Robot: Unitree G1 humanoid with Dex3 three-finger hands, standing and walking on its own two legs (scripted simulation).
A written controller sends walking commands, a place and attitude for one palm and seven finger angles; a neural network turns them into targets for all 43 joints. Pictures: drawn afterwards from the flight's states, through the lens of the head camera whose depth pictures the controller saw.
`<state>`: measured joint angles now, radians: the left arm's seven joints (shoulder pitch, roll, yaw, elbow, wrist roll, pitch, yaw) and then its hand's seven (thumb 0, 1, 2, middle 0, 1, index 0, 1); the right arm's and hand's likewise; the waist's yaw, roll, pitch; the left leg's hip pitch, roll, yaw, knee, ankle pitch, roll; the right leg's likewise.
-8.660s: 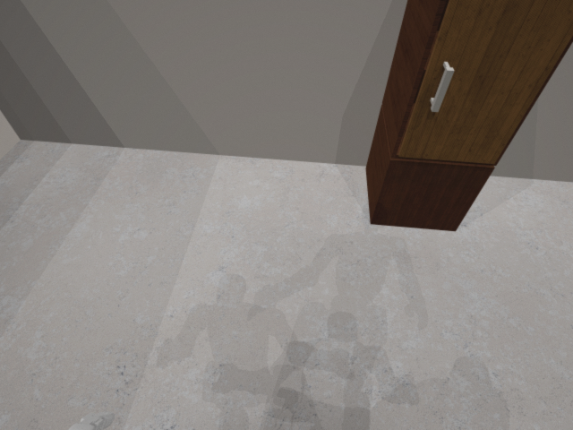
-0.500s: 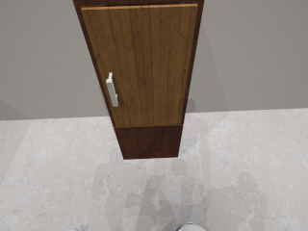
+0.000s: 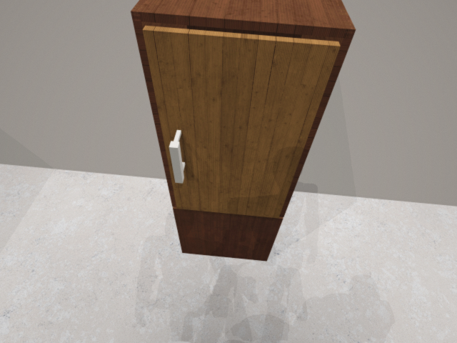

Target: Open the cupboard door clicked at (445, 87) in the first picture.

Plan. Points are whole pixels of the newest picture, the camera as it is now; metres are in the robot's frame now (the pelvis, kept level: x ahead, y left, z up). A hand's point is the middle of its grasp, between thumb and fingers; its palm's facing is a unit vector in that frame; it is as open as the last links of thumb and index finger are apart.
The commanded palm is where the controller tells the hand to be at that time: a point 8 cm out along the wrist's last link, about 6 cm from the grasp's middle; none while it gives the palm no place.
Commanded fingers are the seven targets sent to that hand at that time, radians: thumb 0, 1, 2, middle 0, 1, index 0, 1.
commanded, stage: come to a stop and stand still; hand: left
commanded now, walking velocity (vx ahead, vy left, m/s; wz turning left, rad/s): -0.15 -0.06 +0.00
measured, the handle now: (178, 157) +0.52 +0.18 -0.04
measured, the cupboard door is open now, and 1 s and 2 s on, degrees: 0 0 0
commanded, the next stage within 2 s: look again from close up in 1.94 s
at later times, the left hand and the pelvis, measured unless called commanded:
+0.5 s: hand out of the picture +0.01 +0.16 -0.17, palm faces +0.08 -0.98 -0.19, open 7.4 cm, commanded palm none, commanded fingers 0.00 0.90 0.90 -0.20 -0.30 -0.20 -0.30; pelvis -0.05 -0.03 -0.01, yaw +2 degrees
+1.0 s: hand out of the picture -0.14 +0.15 -0.18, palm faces +0.10 -0.98 -0.15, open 7.4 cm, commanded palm none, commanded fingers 0.00 0.90 0.90 -0.20 -0.30 -0.20 -0.30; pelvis -0.10 -0.01 +0.00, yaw +2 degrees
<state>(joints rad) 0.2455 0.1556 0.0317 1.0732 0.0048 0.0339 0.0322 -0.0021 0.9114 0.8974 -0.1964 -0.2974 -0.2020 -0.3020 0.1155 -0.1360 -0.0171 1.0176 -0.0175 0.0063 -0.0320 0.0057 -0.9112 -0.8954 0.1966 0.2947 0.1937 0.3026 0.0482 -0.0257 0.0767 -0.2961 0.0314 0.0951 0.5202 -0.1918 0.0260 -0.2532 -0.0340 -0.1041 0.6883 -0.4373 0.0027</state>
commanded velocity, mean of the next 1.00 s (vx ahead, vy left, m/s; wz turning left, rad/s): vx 0.00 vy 0.00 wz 0.00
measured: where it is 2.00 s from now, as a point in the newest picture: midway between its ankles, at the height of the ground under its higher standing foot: outside the picture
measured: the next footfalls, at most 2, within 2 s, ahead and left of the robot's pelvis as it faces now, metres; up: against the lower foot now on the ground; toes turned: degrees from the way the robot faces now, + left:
right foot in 0.20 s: +0.01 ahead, -0.15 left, +0.00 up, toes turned -2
left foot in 0.38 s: +0.04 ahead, +0.06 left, +0.00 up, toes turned +4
